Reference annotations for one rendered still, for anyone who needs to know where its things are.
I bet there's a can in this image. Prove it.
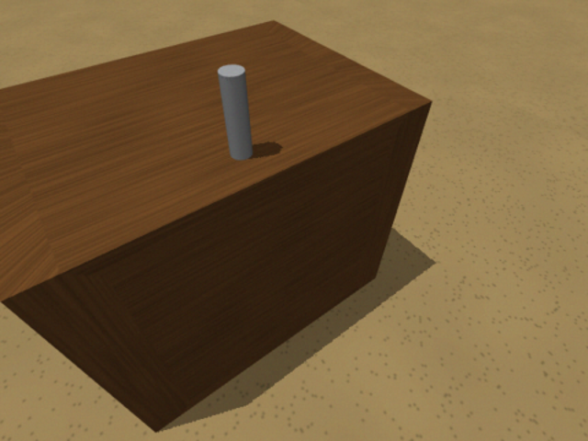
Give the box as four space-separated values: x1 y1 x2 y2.
218 64 253 160

